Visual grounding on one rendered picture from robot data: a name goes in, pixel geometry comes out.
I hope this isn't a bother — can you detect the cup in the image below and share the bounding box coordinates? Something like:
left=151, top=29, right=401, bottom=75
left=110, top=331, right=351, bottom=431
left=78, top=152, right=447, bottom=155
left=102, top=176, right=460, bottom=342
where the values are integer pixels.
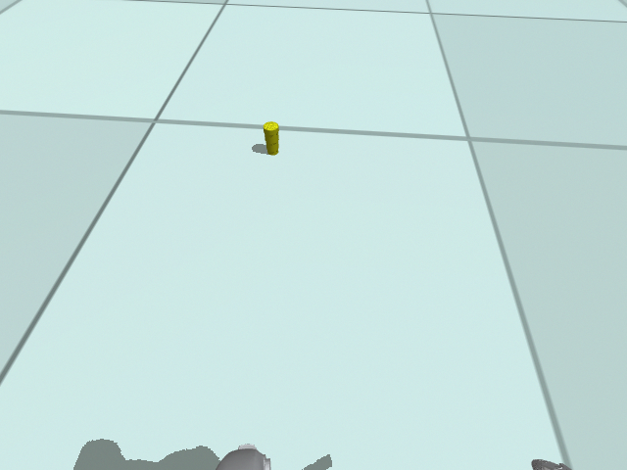
left=264, top=121, right=279, bottom=156

